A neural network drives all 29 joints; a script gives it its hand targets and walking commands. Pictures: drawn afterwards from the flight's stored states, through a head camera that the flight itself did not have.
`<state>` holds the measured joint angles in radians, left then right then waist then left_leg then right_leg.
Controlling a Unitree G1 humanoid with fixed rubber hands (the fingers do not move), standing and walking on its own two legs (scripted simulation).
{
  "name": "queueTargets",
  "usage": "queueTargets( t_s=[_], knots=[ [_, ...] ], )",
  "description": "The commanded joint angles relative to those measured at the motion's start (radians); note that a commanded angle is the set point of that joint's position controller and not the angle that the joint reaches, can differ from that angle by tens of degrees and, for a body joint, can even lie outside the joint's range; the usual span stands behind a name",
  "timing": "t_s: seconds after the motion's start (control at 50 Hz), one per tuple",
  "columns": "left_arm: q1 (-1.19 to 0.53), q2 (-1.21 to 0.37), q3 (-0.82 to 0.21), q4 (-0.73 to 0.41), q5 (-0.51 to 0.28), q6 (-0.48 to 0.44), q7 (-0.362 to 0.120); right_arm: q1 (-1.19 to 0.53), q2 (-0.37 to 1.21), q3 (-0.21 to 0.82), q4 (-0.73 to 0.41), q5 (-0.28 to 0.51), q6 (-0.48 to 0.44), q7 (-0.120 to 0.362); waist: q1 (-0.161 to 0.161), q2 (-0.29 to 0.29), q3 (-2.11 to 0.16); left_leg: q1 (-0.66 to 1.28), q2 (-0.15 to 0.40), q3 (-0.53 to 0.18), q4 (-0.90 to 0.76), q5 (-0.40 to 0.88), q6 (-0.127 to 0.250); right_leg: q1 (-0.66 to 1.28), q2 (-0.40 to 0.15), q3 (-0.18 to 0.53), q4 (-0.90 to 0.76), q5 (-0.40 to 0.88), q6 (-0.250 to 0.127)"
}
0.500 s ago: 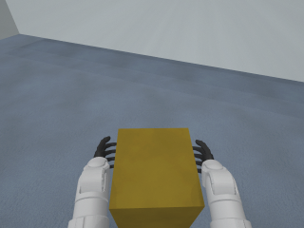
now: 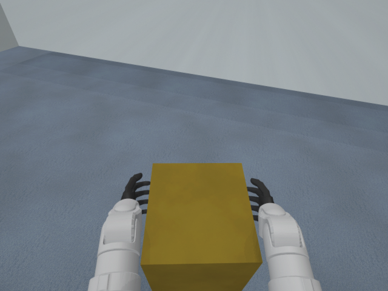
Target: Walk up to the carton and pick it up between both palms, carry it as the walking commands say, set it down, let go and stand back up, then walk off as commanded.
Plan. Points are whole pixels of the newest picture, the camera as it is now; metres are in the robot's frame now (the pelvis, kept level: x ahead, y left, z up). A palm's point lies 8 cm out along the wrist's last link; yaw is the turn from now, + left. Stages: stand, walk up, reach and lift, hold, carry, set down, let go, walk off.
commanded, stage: hold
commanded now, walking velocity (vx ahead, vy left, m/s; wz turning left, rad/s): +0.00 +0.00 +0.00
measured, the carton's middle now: (197, 232) +0.29 +0.00 -0.02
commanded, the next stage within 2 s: carry in 0.24 s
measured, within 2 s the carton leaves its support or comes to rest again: neither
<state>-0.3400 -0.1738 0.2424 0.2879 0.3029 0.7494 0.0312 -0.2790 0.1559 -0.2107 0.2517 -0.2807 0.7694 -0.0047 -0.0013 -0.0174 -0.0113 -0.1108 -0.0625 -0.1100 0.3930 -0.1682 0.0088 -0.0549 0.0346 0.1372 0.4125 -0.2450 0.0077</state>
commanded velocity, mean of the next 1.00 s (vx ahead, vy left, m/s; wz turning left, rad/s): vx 0.00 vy -0.16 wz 0.48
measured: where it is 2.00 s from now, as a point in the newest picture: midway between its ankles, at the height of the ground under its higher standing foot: outside the picture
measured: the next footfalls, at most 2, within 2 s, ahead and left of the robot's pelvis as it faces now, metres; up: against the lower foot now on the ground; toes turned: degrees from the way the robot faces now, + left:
left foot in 0.94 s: +0.01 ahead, +0.05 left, +0.00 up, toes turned +31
right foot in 1.28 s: +0.14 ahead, -0.22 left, +0.00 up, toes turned +24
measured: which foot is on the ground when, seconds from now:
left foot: down 0.00-0.68, up 0.70-0.92, down 0.94-1.00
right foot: down 0.00-0.96, up 0.98-1.00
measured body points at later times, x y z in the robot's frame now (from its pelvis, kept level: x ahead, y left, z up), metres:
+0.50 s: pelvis +0.00 -0.01 -0.02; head -0.01 +0.01 +0.43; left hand +0.29 +0.16 +0.04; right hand +0.30 -0.13 +0.05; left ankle +0.03 +0.11 -0.74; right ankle +0.00 -0.13 -0.74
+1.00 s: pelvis +0.00 -0.06 -0.03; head -0.01 -0.05 +0.42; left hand +0.20 +0.19 +0.05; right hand +0.31 -0.08 +0.05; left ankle -0.03 +0.02 -0.75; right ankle +0.00 -0.14 -0.73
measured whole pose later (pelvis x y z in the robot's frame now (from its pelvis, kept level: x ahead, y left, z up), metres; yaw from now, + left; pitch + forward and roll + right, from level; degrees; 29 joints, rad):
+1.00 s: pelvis +0.00 -0.06 -0.03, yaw +22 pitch +5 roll +0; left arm -0.18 -0.14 0.11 -0.32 0.12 1.19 0.11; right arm -0.17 0.14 -0.06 -0.32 -0.11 1.23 -0.10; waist 0.01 -0.03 -0.11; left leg -0.45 0.04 0.16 0.73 -0.37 0.05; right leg -0.45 -0.09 -0.23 0.89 -0.51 0.00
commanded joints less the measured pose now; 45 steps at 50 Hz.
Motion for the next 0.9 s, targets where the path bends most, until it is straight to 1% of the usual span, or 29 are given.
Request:
queueTargets(
  t_s=[0.0,0.02,0.06,0.12,0.16,0.18,0.2,0.22,0.26,0.3,0.34,0.38,0.42,0.46,0.5,0.52,0.54,0.58,0.6,0.62,0.64,0.66,0.68,0.7,0.74,0.76,0.8,0.82,0.88],
  knots=[
    [-0.374,-1.016,-0.548,0.01,-0.258,-0.011,-0.266,-0.612,0.925,0.543,-0.077,0.288,-0.058,0.259,0.02,0.042,-0.221,0.161,-0.009,0.021,-0.057,0.14,-0.032,-0.067,0.053,-0.055,-0.087,0.089,-0.02],
    [-0.351,-1.011,-0.552,0.018,-0.284,-0.004,-0.262,-0.556,0.91,0.532,-0.095,0.279,-0.058,0.251,-0.013,0.005,-0.276,0.189,-0.007,0.019,-0.048,0.213,-0.044,-0.024,0.056,-0.05,-0.087,0.149,-0.013],
    [-0.318,-0.995,-0.55,-0.023,-0.267,0.001,-0.261,-0.468,0.879,0.512,-0.04,0.275,-0.048,0.253,0.013,0.105,-0.18,0.174,-0.02,0.024,-0.049,0.287,-0.04,-0.079,0.044,-0.04,-0.101,0.248,-0.02],
    [-0.268,-0.988,-0.596,-0.039,-0.323,0.004,-0.254,-0.448,0.873,0.539,-0.107,0.284,-0.041,0.237,-0.013,-0.028,-0.206,0.261,0.002,0.006,-0.058,0.327,-0.041,-0.044,0.067,-0.053,-0.114,0.24,-0.006],
    [-0.261,-0.981,-0.579,-0.078,-0.292,0.002,-0.259,-0.487,0.878,0.557,-0.204,0.289,-0.06,0.236,-0.017,-0.019,-0.219,0.238,-0.012,0.009,-0.053,0.331,-0.038,-0.03,0.064,-0.044,-0.116,0.277,-0.01],
    [-0.297,-0.992,-0.586,-0.082,-0.306,0.007,-0.251,-0.486,0.877,0.593,-0.216,0.304,-0.054,0.226,-0.001,0.069,-0.262,0.251,-0.026,0.022,-0.051,0.365,-0.036,-0.014,0.05,-0.041,-0.107,0.355,0.004],
    [-0.234,-0.965,-0.569,-0.088,-0.299,0.003,-0.251,-0.516,0.874,0.608,-0.285,0.315,-0.051,0.225,0.006,-0.029,-0.25,0.231,-0.018,0.026,-0.06,0.277,-0.037,-0.001,0.061,-0.05,-0.109,0.28,0.007],
    [-0.32,-0.944,-0.616,-0.143,-0.337,-0.005,-0.252,-0.581,0.871,0.633,-0.257,0.347,-0.043,0.227,0.0,0.064,-0.242,0.05,0.171,-0.02,0.071,0.275,0.009,-0.073,-0.107,-0.044,0.027,0.165,0.004],
    [-0.341,-0.951,-0.671,-0.192,-0.377,0.013,-0.246,-0.518,0.86,0.666,-0.279,0.354,-0.028,0.222,0.006,0.021,-0.231,-0.132,0.221,-0.115,0.087,0.148,0.014,-0.107,-0.094,-0.064,0.07,0.019,-0.008],
    [-0.326,-0.95,-0.727,-0.235,-0.397,0.063,-0.238,-0.575,0.82,0.711,-0.382,0.406,0.021,0.22,0.011,0.065,-0.275,-0.201,0.217,-0.103,0.11,0.135,0.004,-0.108,-0.121,-0.07,0.102,0.043,-0.017],
    [-0.368,-0.941,-0.75,-0.294,-0.436,0.119,-0.227,-0.546,0.826,0.739,-0.411,0.44,0.089,0.216,0.009,-0.056,-0.267,-0.342,0.09,0.002,0.335,-0.056,-0.006,-0.138,-0.216,0.078,-0.032,0.054,-0.094],
    [-0.283,-0.907,-0.74,-0.322,-0.43,0.175,-0.207,-0.549,0.834,0.766,-0.471,0.483,0.151,0.214,-0.005,-0.135,-0.316,-0.305,0.082,0.083,0.295,-0.2,0.0,-0.205,-0.236,0.021,0.008,0.107,-0.135],
    [-0.24,-0.915,-0.754,-0.332,-0.451,0.227,-0.192,-0.61,0.822,0.809,-0.554,0.541,0.211,0.209,-0.005,-0.107,-0.313,-0.276,0.079,0.116,0.282,-0.151,0.001,-0.254,-0.205,-0.047,0.072,0.176,-0.131],
    [-0.279,-0.91,-0.793,-0.452,-0.502,0.29,-0.16,-0.473,0.844,0.815,-0.516,0.568,0.274,0.197,-0.01,0.184,-0.34,-0.216,0.227,-0.1,0.223,0.231,0.052,-0.293,-0.111,-0.16,0.27,0.115,-0.051],
    [-0.291,-0.922,-0.84,-0.541,-0.535,0.331,-0.162,-0.474,0.821,0.793,-0.597,0.563,0.308,0.181,-0.01,0.339,-0.355,-0.12,0.363,-0.349,0.069,0.436,0.125,-0.389,0.003,-0.252,0.39,-0.206,-0.006],
    [-0.238,-0.858,-0.822,-0.504,-0.535,0.353,-0.171,-0.422,0.796,0.791,-0.619,0.544,0.322,0.177,-0.024,0.323,-0.336,-0.083,0.37,-0.448,0.056,0.524,0.156,-0.439,0.038,-0.223,0.349,-0.345,0.015],
    [-0.315,-0.901,-0.861,-0.59,-0.594,0.352,-0.174,-0.394,0.781,0.788,-0.634,0.547,0.342,0.169,-0.015,0.258,-0.39,-0.072,0.391,-0.399,0.071,0.508,0.144,-0.399,-0.02,-0.175,0.389,-0.292,-0.004],
    [-0.286,-0.918,-0.878,-0.635,-0.599,0.383,-0.174,-0.358,0.814,0.785,-0.694,0.548,0.363,0.166,-0.019,0.355,-0.393,-0.054,0.312,-0.293,0.084,0.405,0.103,-0.38,0.011,-0.178,0.29,-0.26,0.006],
    [-0.207,-0.915,-0.87,-0.605,-0.599,0.393,-0.169,-0.356,0.814,0.81,-0.737,0.557,0.373,0.16,-0.025,0.299,-0.388,-0.068,0.299,-0.316,0.078,0.298,0.084,-0.345,0.02,-0.173,0.202,-0.241,0.023],
    [-0.189,-0.956,-0.855,-0.619,-0.593,0.391,-0.169,-0.466,0.817,0.836,-0.826,0.575,0.373,0.153,-0.005,0.167,-0.432,-0.107,0.262,-0.194,0.124,0.342,0.064,-0.249,0.025,-0.247,0.121,-0.125,0.018],
    [-0.217,-0.953,-0.86,-0.672,-0.626,0.395,-0.171,-0.435,0.809,0.843,-0.827,0.585,0.39,0.146,-0.008,0.159,-0.405,-0.221,0.241,-0.18,0.14,0.207,0.029,-0.098,-0.001,-0.244,0.007,-0.112,0.023],
    [-0.127,-0.899,-0.842,-0.625,-0.595,0.411,-0.162,-0.373,0.813,0.836,-0.804,0.575,0.4,0.14,-0.005,0.048,-0.399,-0.355,0.185,-0.103,0.244,-0.025,-0.002,0.063,-0.13,-0.121,-0.086,-0.025,0.009],
    [-0.214,-0.926,-0.866,-0.719,-0.616,0.405,-0.166,-0.367,0.797,0.835,-0.821,0.567,0.414,0.144,0.015,-0.265,-0.423,-0.579,0.048,0.108,0.462,-0.304,-0.053,0.156,-0.368,0.037,-0.069,0.181,-0.133],
    [-0.198,-0.905,-0.875,-0.756,-0.609,0.412,-0.169,-0.377,0.812,0.851,-0.832,0.578,0.417,0.156,0.017,-0.255,-0.391,-0.592,0.102,0.172,0.723,-0.451,-0.055,-0.019,-0.454,0.03,-0.077,0.247,-0.23],
    [-0.118,-0.88,-0.847,-0.697,-0.57,0.432,-0.16,-0.435,0.786,0.853,-0.839,0.599,0.415,0.157,0.009,0.033,-0.33,-0.55,0.133,0.163,0.797,-0.374,-0.043,-0.103,-0.407,-0.105,-0.047,0.271,-0.211],
    [-0.188,-0.892,-0.846,-0.765,-0.573,0.434,-0.164,-0.409,0.804,0.863,-0.841,0.606,0.431,0.167,0.003,-0.051,-0.295,-0.556,0.146,0.17,0.796,-0.291,-0.038,-0.116,-0.352,-0.174,-0.036,0.187,-0.212],
    [-0.09,-0.826,-0.791,-0.651,-0.532,0.451,-0.153,-0.334,0.741,0.842,-0.759,0.606,0.457,0.171,0.013,-0.067,-0.274,-0.59,0.13,0.207,0.68,-0.327,-0.037,-0.051,-0.332,-0.184,0.042,0.42,-0.215],
    [-0.068,-0.869,-0.79,-0.638,-0.531,0.454,-0.151,-0.383,0.764,0.822,-0.748,0.612,0.461,0.17,0.014,-0.024,-0.283,-0.55,0.133,0.224,0.6,-0.359,-0.038,-0.033,-0.341,-0.221,0.06,0.389,-0.224],
    [-0.13,-0.874,-0.797,-0.631,-0.546,0.461,-0.157,-0.418,0.793,0.834,-0.732,0.623,0.47,0.181,0.009,-0.135,-0.276,-0.389,0.102,0.277,0.375,-0.297,0.019,-0.099,-0.337,-0.274,0.15,0.369,-0.192]
  ],
)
